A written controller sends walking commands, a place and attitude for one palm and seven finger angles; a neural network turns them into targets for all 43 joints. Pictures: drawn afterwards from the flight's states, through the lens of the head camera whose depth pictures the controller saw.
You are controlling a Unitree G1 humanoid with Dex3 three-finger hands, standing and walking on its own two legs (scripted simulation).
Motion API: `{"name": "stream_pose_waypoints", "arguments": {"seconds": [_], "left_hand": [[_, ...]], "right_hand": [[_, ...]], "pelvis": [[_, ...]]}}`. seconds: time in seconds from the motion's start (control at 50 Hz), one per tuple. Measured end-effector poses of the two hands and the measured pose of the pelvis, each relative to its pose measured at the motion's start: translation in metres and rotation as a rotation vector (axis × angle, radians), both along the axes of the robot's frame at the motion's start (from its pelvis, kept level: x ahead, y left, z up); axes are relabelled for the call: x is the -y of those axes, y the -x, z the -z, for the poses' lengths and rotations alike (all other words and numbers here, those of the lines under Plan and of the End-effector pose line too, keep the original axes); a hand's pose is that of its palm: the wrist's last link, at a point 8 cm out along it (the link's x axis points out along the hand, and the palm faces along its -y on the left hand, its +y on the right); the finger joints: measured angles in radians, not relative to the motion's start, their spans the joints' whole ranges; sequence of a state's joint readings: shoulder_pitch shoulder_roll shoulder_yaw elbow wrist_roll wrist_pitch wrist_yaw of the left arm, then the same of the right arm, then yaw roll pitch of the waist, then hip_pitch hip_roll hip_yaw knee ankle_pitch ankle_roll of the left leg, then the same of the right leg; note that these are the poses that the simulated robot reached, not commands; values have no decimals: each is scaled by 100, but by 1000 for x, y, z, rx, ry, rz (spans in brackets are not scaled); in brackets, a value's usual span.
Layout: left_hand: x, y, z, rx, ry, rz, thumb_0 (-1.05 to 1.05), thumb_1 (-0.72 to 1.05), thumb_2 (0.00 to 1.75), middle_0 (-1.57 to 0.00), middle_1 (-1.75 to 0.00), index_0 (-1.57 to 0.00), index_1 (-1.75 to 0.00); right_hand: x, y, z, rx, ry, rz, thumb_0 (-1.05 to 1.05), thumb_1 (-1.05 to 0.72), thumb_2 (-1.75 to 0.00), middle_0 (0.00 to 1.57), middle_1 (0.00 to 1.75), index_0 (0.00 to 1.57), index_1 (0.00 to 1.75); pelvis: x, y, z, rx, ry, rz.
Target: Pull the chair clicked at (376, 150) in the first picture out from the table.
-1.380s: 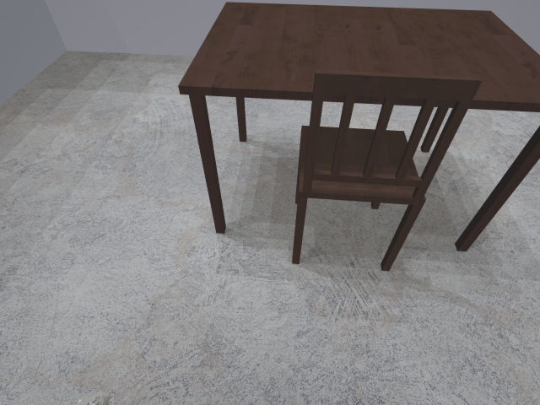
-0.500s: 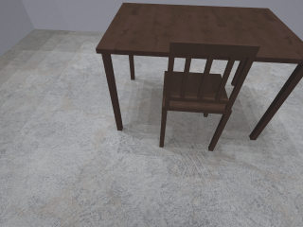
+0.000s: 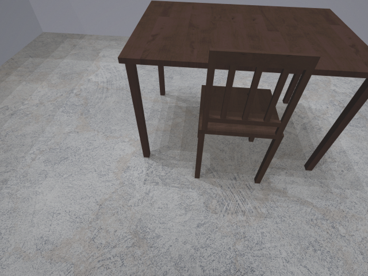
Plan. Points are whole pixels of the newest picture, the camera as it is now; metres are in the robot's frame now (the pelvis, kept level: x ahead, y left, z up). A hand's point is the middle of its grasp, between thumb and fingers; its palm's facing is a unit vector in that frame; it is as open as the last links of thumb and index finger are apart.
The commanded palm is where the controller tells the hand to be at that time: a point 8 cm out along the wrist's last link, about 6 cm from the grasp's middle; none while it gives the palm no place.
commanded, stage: look at it before walking up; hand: left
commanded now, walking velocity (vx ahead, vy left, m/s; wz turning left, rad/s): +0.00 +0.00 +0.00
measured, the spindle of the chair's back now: (251, 95) +0.84 -0.24 -0.10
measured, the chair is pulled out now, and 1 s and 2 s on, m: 0.00 0.00 0.00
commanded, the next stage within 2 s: walk to a spot facing it in 0.06 s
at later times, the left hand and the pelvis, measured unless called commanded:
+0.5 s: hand out of the picture +0.06 +0.21 -0.18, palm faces -0.12 -0.96 -0.26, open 7.4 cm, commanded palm none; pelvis -0.01 +0.00 -0.02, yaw -8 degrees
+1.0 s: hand out of the picture +0.09 +0.18 -0.17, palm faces -0.30 -0.92 -0.25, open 7.4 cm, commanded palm none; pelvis -0.01 +0.00 -0.01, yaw -24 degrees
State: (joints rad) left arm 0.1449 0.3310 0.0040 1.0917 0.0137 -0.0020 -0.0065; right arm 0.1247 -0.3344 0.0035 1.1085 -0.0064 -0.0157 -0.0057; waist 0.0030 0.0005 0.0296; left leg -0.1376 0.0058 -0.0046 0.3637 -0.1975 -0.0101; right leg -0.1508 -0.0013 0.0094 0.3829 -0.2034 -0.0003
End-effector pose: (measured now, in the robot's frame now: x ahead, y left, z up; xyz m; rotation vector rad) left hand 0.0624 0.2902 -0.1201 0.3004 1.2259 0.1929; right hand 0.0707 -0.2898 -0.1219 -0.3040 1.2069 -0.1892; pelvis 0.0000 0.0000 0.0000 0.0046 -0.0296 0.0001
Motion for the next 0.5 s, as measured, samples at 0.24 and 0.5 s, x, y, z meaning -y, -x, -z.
{"name": "stream_pose_waypoints", "arguments": {"seconds": [0.24,0.5], "left_hand": [[0,-3,0,1,2,2,0,90,90,-21,-30,-20,-30],[35,-1,27,-79,67,83,0,90,90,-20,-30,-20,-30]], "right_hand": [[1,-5,-2,8,4,2,1,-91,-89,21,30,20,30],[-22,40,23,7,-63,151,1,-91,-89,21,30,20,30]], "pelvis": [[0,-2,0,-2,1,9],[3,10,16,-15,-22,136]]}}
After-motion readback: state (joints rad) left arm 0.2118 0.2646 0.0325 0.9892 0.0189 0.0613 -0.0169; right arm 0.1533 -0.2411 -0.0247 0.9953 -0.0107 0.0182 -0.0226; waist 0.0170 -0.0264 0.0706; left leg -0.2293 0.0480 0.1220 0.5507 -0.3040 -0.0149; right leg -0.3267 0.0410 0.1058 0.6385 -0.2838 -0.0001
